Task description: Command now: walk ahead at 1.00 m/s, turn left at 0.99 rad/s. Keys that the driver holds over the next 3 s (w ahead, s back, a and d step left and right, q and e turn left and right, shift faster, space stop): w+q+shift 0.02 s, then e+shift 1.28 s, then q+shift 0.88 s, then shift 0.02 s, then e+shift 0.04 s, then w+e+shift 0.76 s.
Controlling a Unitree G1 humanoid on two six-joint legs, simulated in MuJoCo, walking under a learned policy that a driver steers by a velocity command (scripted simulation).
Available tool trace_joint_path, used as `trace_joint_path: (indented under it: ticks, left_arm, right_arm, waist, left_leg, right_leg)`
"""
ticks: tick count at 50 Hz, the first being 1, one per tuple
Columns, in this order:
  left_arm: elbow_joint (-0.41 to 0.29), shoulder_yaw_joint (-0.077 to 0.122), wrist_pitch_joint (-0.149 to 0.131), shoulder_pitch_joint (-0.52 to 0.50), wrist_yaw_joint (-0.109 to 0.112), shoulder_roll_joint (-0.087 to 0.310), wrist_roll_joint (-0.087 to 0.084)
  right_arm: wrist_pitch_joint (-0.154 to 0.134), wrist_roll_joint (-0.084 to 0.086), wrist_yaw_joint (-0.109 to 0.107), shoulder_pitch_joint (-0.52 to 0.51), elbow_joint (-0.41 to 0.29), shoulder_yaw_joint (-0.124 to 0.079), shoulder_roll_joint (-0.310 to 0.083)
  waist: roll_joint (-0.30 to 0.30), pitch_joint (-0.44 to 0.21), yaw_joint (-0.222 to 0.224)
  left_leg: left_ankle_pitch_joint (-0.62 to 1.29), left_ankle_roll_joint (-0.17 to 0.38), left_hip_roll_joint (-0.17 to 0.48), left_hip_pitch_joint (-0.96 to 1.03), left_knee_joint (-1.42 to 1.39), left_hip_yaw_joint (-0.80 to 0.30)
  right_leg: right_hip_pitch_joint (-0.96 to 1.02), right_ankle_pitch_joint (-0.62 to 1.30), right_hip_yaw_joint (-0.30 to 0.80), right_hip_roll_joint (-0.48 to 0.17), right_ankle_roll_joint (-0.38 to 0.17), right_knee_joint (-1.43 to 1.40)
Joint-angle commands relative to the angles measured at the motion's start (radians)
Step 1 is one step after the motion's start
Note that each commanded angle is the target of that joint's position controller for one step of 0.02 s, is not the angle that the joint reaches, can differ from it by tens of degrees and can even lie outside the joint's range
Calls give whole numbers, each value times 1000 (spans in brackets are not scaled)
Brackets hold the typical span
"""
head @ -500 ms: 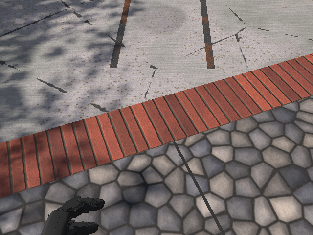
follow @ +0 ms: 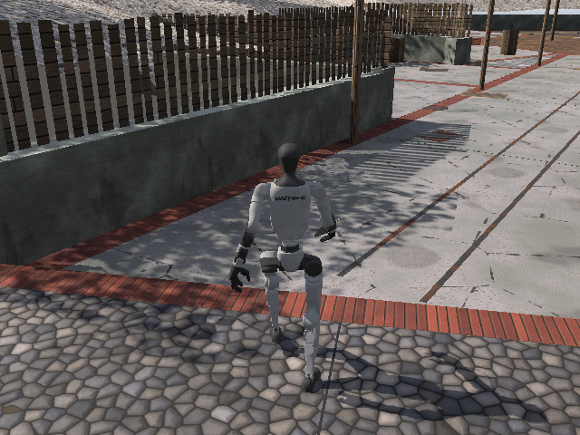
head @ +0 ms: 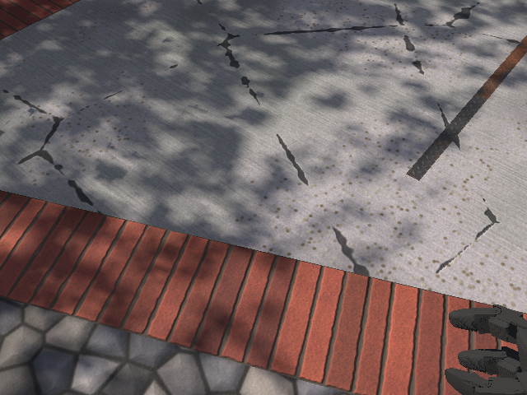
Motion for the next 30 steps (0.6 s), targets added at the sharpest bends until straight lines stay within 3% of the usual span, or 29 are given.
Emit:
trace_joint_path:
  ticks: [1, 2, 3, 4, 5, 6, 7, 8, 9, 10, 11, 12, 13, 14, 15, 17, 20, 22, 24, 30]
  left_arm:
    - [-78, 14, -18, -83, 13, 126, 2]
    - [-69, 14, -10, -55, 23, 145, -3]
    - [-65, 18, 1, -57, 32, 175, -6]
    - [-69, 19, 10, -78, 37, 202, -13]
    - [-79, 13, 13, -114, 30, 194, -25]
    - [-90, 3, 17, -63, 14, 106, -18]
    - [-128, -22, 30, 108, 27, 35, -80]
    - [-67, -7, 16, 120, -87, 145, 25]
    - [-195, -17, -21, -166, -96, 91, -3]
    - [-245, -27, -37, -273, -75, 94, 11]
    - [-237, -36, -31, -191, -57, 70, 37]
    - [-213, -45, -18, -132, -53, 33, 41]
    - [-191, -49, 0, -72, -59, 19, 26]
    - [-170, -47, 8, -60, -67, 5, 25]
    - [-164, -44, 13, -60, -76, -6, 21]
    - [-169, -29, 10, -116, -88, 2, 12]
    - [-205, -19, 11, -256, -101, 10, -10]
    - [-212, -20, 17, -304, -103, 7, -17]
    - [-202, -17, 25, -315, -104, 11, -11]
    - [-191, 12, 38, -322, -119, 68, -10]
  right_arm:
    - [-11, 3, 12, -64, -58, 17, 0]
    - [-17, -10, 7, -27, -39, 19, 2]
    - [-27, -23, -2, 83, 1, 13, -11]
    - [-35, -30, -16, 268, 70, -2, -37]
    - [-46, -34, -38, 454, 150, -20, -64]
    - [-46, -38, -64, 441, 182, -43, -145]
    - [-53, -32, -75, 431, 124, -60, -219]
    - [-29, -54, -35, 808, 221, -53, -124]
    - [-62, -6, -31, 491, 213, -59, -154]
    - [-75, 7, -44, 352, 206, -47, -98]
    - [-84, 3, -50, 286, 192, -30, -51]
    - [-98, -15, -51, 259, 192, -20, -36]
    - [-107, -24, -42, 190, 163, -15, -23]
    - [-124, -36, -43, 152, 151, -21, -24]
    - [-140, -40, -47, 119, 135, -31, -56]
    - [-151, -50, -78, 125, 121, -52, -101]
    - [-147, -40, -109, 217, 130, -72, -131]
    - [-141, -44, -113, 269, 135, -88, -151]
    - [-136, -50, -111, 278, 125, -101, -163]
    - [-98, -59, -122, 239, 69, -123, -185]
  waist:
    - [-100, 116, -84]
    - [-124, 88, -105]
    - [-141, 33, -164]
    - [-154, -49, -247]
    - [-144, -107, -321]
    - [21, -155, -230]
    - [124, -472, -149]
    - [-106, -769, -348]
    - [-20, -255, -209]
    - [-92, -176, -179]
    - [-98, -206, -89]
    - [-111, -144, -19]
    - [-79, -149, 42]
    - [-76, -158, 58]
    - [-51, -158, 66]
    - [-45, -142, 40]
    - [-20, -85, -21]
    - [-2, -62, -52]
    - [8, -47, -67]
    - [39, -27, -71]
  left_leg:
    - [19, 49, -71, 203, -183, 118]
    - [-6, 59, -118, 295, -228, 125]
    - [-32, 66, -162, 450, -273, 104]
    - [-19, 87, -182, 664, -337, 39]
    - [142, 110, -149, 891, -493, -41]
    - [426, 116, 37, 1118, -428, -206]
    - [1076, 292, 427, 1438, -300, -647]
    - [855, 325, 365, 1463, -383, -736]
    - [853, 294, 337, 1169, -429, -558]
    - [897, 293, 331, 945, -476, -428]
    - [884, 284, 305, 810, -531, -335]
    - [866, 250, 293, 554, -619, -260]
    - [843, 216, 282, 430, -687, -197]
    - [744, 205, 236, 366, -720, -123]
    - [678, 189, 193, 320, -745, -39]
    - [639, 160, 179, 384, -760, 57]
    - [684, 100, 212, 644, -751, 92]
    - [724, 90, 246, 792, -739, 107]
    - [710, 91, 255, 873, -729, 138]
    - [647, 75, 303, 985, -656, 196]
  right_leg:
    - [-151, 1077, -27, -201, -35, -55]
    - [-134, 1309, -17, -216, -38, 27]
    - [-153, 1429, 0, -234, -46, 171]
    - [-202, 1435, 30, -255, -66, 372]
    - [-295, 1267, 19, -233, -81, 619]
    - [-537, 135, 26, -82, -70, 997]
    - [-751, -271, 245, -6, -62, 1409]
    - [-687, -66, 555, -33, -55, 1404]
    - [-971, -99, 450, -63, -32, 1372]
    - [-962, -175, 402, -117, 0, 1305]
    - [-875, -182, 393, -147, 19, 1247]
    - [-727, -180, 384, -179, 37, 1203]
    - [-616, -158, 392, -185, 52, 1135]
    - [-568, -52, 370, -173, 59, 1084]
    - [-530, 57, 338, -152, 59, 1055]
    - [-562, 178, 304, -124, 56, 992]
    - [-696, 274, 311, -131, 43, 754]
    - [-757, 293, 309, -123, 32, 638]
    - [-762, 307, 283, -104, 20, 548]
    - [-662, 176, 222, -40, -29, 400]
